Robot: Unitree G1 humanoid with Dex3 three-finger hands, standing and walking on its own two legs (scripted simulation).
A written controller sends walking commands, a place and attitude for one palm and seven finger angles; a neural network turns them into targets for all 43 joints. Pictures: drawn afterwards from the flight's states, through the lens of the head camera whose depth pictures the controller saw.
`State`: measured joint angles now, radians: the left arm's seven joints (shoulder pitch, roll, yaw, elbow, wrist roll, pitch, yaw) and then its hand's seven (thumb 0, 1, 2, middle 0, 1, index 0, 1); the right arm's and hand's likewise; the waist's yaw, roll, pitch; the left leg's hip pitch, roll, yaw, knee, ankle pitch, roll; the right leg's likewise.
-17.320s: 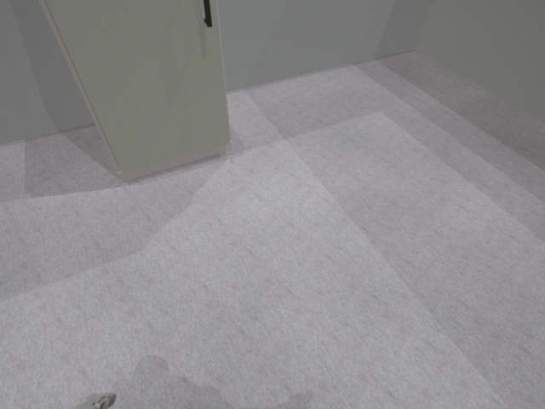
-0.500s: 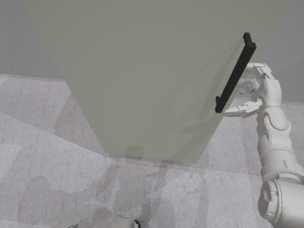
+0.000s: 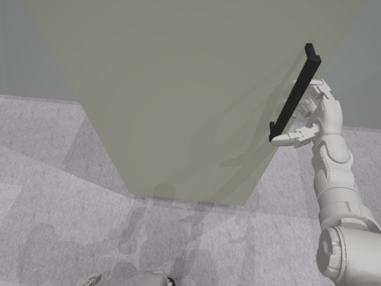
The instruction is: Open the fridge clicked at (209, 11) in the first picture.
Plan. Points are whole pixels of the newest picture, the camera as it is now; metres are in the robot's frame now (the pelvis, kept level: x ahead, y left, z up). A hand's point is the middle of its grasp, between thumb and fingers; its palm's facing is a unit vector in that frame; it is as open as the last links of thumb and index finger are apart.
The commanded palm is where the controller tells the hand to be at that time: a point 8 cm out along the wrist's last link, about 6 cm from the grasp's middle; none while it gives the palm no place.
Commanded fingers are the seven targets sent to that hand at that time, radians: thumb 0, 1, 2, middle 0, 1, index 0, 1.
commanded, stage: slide the fingers in behind the handle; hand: right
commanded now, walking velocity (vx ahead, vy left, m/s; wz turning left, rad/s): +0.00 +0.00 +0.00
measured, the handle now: (288, 100) +0.50 -0.15 +0.10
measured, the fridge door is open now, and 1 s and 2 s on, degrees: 0 0 0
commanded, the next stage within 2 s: grip the handle and tug to test in 0.86 s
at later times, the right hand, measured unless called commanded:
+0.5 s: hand (284, 116) +0.45 -0.13 +0.11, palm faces -0.02 +1.00 +0.00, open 14.0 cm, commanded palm +0.42 -0.18 +0.11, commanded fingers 0.00 0.50 -0.30 0.30 1.20 0.30 1.20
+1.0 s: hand (288, 117) +0.45 -0.14 +0.10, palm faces -0.02 +1.00 +0.01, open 14.0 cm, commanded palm +0.42 -0.19 +0.11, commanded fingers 0.00 0.36 -0.36 0.31 1.22 0.31 1.22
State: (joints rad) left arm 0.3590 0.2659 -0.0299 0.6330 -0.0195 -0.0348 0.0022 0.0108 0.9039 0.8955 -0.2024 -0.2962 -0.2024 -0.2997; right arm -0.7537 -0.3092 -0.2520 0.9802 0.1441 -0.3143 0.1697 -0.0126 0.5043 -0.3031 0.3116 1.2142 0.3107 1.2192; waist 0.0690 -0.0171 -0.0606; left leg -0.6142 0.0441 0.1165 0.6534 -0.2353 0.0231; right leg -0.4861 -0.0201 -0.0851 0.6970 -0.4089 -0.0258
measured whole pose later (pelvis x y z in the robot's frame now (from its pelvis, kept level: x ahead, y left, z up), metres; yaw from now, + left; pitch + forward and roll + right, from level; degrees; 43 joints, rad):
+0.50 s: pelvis +0.00 +0.00 +0.00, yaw +1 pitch +10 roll +0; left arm 0.36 0.26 -0.03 0.63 -0.02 -0.04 0.00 0.01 0.90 0.90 -0.20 -0.30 -0.20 -0.30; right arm -0.72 -0.27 -0.25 0.94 0.14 -0.31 0.14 -0.01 0.50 -0.30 0.30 1.20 0.30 1.20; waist 0.08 -0.02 -0.06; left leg -0.59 0.04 0.10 0.64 -0.22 0.03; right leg -0.46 -0.02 -0.10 0.67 -0.40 -0.02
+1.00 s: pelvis +0.00 +0.00 +0.00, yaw +1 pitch +11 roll +0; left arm 0.37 0.27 -0.03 0.64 -0.02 -0.04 0.00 0.01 0.90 0.90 -0.20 -0.30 -0.20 -0.30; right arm -0.74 -0.29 -0.26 0.97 0.14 -0.32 0.15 -0.01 0.50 -0.30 0.30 1.20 0.30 1.20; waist 0.08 -0.01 -0.06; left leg -0.61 0.04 0.10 0.64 -0.22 0.02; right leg -0.48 -0.02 -0.10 0.69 -0.40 -0.03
